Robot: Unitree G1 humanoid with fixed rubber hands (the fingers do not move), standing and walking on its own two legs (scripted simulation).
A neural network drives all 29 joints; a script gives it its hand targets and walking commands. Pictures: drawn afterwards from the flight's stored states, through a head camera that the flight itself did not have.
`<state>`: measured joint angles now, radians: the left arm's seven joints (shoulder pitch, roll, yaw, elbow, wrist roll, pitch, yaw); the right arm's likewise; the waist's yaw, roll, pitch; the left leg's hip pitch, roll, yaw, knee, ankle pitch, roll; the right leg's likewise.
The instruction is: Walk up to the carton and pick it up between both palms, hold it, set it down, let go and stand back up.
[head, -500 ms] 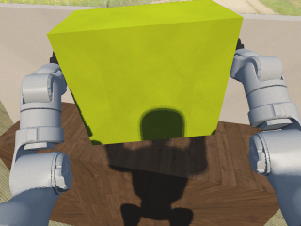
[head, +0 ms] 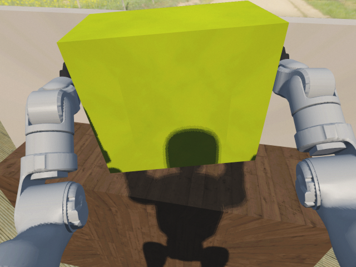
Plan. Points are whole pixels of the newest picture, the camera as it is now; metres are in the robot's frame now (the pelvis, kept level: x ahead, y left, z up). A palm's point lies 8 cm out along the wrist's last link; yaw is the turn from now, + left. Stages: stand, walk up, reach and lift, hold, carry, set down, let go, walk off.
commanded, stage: hold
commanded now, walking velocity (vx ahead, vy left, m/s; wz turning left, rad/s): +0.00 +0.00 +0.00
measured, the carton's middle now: (176, 90) +0.38 -0.01 +0.28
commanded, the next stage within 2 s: none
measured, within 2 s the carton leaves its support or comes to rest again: neither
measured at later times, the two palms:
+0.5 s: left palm (70, 85) +0.37 +0.20 +0.29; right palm (276, 70) +0.37 -0.21 +0.32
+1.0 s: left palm (70, 85) +0.37 +0.20 +0.29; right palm (276, 70) +0.37 -0.21 +0.32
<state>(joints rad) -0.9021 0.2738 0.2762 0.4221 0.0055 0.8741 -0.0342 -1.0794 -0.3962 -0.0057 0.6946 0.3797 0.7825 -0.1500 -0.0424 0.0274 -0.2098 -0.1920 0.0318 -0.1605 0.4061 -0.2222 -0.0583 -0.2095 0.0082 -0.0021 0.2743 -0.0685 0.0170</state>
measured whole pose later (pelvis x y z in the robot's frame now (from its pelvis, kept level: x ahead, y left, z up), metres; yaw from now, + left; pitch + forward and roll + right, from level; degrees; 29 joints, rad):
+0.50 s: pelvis +0.00 +0.00 +0.00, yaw +0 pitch +0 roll -2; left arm -0.92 0.28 0.27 0.45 0.00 0.87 -0.04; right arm -1.09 -0.40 -0.01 0.71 0.38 0.78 -0.15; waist -0.04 0.03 -0.22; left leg -0.20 0.03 -0.16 0.41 -0.22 -0.06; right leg -0.21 0.01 0.00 0.27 -0.07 0.02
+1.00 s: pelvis +0.00 +0.00 +0.00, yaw +1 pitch +0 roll -2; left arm -0.92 0.28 0.27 0.47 0.00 0.86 -0.04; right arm -1.09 -0.40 0.00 0.72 0.38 0.78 -0.15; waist -0.05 0.03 -0.22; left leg -0.20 0.03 -0.17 0.41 -0.22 -0.06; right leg -0.21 0.01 0.01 0.28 -0.07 0.02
